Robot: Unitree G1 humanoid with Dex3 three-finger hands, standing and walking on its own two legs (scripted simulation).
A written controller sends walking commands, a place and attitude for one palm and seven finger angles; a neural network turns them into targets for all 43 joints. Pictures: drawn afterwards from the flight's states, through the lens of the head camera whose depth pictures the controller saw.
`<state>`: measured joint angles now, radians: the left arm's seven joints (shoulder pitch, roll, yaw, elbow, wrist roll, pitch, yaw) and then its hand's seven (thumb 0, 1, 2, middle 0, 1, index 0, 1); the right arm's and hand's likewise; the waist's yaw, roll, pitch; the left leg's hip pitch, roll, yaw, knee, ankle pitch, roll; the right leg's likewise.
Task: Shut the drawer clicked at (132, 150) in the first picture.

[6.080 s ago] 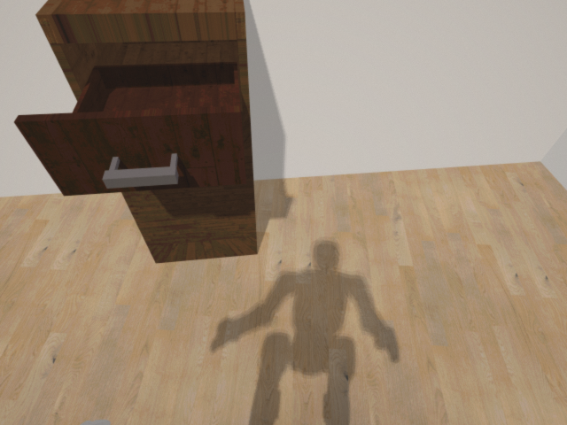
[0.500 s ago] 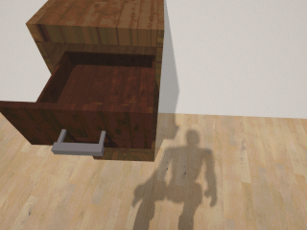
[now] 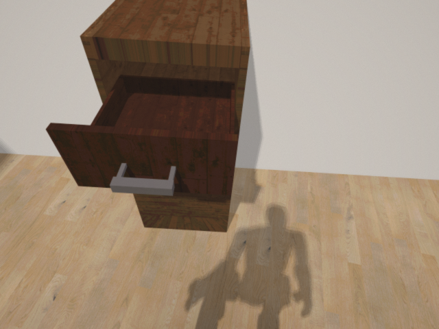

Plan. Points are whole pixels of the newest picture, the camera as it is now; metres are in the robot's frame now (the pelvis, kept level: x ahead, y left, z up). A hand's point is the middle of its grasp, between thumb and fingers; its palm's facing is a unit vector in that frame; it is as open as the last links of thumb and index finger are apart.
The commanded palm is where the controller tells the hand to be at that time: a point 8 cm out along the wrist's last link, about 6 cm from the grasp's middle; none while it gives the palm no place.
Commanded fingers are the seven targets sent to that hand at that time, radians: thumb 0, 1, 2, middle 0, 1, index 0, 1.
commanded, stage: come to a stop and stand still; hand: left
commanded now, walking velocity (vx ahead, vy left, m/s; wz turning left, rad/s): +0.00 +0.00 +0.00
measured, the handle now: (145, 177) +0.40 +0.18 +0.04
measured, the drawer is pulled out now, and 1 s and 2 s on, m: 0.28 0.28 0.28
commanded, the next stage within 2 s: look again from close up in 0.16 s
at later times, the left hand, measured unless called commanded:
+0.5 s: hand out of the picture -0.06 +0.15 -0.17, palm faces +0.03 -0.99 -0.13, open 7.3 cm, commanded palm none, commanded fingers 0.00 0.90 0.90 -0.20 -0.30 -0.20 -0.30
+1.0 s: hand out of the picture +0.02 +0.16 -0.17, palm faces -0.01 -0.99 -0.16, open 7.3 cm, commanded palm none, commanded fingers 0.00 0.90 0.90 -0.20 -0.30 -0.20 -0.30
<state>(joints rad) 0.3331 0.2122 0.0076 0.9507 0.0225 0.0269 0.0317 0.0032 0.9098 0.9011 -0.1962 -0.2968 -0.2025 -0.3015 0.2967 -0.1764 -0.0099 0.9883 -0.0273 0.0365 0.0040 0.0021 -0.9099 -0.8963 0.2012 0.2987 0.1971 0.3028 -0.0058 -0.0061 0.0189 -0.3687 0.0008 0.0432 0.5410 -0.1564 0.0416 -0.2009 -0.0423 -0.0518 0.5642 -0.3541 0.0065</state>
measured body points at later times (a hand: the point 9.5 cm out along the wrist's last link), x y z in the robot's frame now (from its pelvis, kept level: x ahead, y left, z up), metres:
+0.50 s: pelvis +0.00 +0.00 +0.01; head +0.00 +0.01 +0.46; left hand -0.06 +0.20 -0.16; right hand +0.01 -0.23 -0.14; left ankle +0.09 +0.09 -0.73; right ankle -0.02 -0.14 -0.73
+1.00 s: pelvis +0.03 -0.01 +0.01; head +0.03 +0.01 +0.46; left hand +0.02 +0.21 -0.16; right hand +0.02 -0.23 -0.15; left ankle +0.09 +0.09 -0.73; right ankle -0.02 -0.14 -0.73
